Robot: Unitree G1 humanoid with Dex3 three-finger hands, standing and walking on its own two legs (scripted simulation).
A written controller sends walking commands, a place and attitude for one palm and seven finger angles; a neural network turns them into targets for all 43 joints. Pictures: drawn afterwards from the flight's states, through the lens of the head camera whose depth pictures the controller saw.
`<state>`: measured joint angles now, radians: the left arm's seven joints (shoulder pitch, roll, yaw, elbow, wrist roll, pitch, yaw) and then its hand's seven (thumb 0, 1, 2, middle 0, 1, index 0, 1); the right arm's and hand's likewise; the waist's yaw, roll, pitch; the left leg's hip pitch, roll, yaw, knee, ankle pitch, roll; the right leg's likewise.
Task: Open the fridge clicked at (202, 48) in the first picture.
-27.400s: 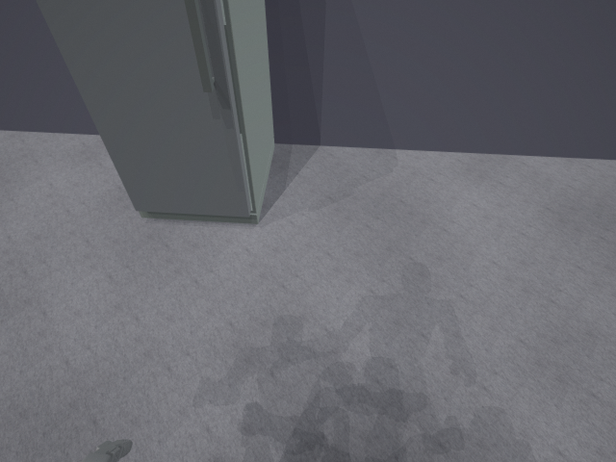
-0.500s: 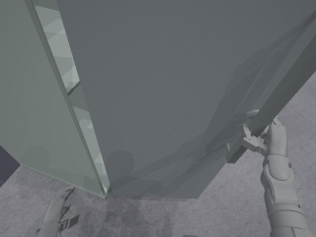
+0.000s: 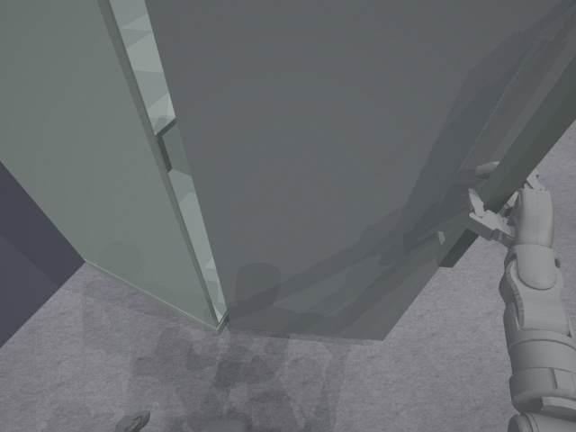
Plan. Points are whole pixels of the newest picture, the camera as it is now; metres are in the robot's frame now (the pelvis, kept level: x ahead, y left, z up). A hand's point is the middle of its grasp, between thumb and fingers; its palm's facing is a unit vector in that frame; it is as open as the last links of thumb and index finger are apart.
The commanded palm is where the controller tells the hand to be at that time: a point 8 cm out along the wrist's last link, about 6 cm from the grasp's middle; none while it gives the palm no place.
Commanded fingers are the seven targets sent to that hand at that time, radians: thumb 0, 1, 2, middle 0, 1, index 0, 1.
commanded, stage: stop walking and hold the door back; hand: right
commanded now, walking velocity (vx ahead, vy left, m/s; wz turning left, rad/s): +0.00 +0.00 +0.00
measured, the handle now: (505, 160) +0.45 -0.23 +0.16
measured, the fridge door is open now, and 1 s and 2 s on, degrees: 68 70 70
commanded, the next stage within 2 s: loosen the grip on the handle in 0.44 s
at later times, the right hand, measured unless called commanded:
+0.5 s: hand (479, 222) +0.39 -0.21 +0.10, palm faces +0.16 +0.97 -0.19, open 6.1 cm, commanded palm +0.37 -0.26 +0.10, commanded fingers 0.00 -0.90 -0.90 0.45 1.40 0.45 1.40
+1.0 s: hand (485, 226) +0.39 -0.22 +0.09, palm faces +0.18 +0.97 -0.18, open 13.1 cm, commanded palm +0.36 -0.27 +0.10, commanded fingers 0.00 0.55 -0.20 0.26 1.17 0.26 1.17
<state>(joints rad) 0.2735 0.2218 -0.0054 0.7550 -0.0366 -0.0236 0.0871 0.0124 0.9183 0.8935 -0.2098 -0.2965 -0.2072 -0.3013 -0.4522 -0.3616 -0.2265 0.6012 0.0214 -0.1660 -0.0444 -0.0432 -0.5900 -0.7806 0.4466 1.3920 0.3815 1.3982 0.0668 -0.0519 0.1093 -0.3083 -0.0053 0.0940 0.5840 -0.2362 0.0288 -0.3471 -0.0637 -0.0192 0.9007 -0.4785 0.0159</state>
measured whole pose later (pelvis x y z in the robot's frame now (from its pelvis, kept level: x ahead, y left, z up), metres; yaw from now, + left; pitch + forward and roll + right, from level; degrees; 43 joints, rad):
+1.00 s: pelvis -0.01 -0.01 -0.01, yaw +3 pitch +5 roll +1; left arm 0.32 0.28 0.01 0.69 -0.03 -0.12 0.06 0.01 0.90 0.89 -0.20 -0.30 -0.20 -0.30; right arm -0.44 -0.38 -0.27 0.70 0.05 -0.28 0.01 0.00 0.41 -0.27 0.37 1.30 0.37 1.30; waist 0.04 0.01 -0.03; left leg -0.46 0.00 0.03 0.68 -0.31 0.01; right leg -0.50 -0.05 -0.05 0.69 -0.27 0.00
